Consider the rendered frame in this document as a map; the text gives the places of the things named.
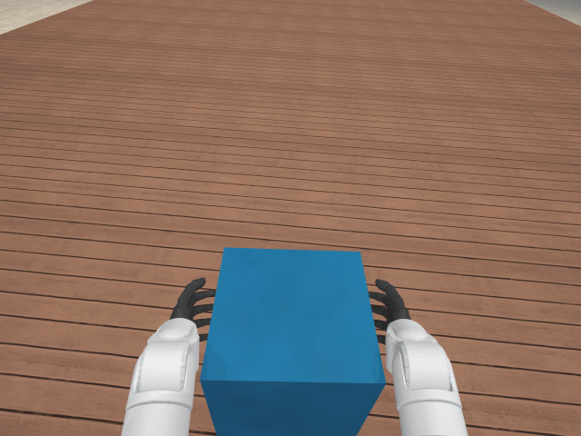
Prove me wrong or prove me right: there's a carton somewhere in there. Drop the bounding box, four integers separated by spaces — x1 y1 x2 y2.
200 247 386 436

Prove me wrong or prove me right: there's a left robot hand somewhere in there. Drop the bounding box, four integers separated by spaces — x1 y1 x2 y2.
170 278 216 342

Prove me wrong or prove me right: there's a right robot hand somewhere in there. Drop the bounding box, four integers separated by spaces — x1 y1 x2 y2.
369 279 411 345

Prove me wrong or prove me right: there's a right robot forearm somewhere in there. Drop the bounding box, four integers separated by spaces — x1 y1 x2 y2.
385 319 468 436

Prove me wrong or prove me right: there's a left robot forearm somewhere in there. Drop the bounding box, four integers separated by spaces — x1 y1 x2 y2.
121 318 200 436

